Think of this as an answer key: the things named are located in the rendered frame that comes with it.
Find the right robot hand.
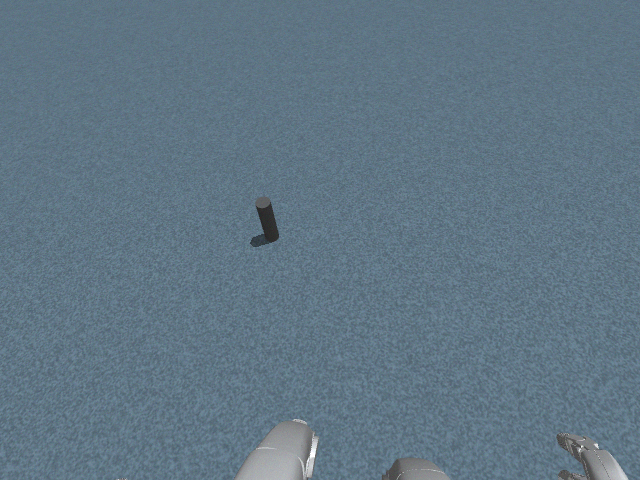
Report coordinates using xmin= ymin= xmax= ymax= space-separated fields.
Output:
xmin=556 ymin=433 xmax=629 ymax=480

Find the can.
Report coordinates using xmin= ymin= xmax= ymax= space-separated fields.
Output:
xmin=255 ymin=197 xmax=279 ymax=242

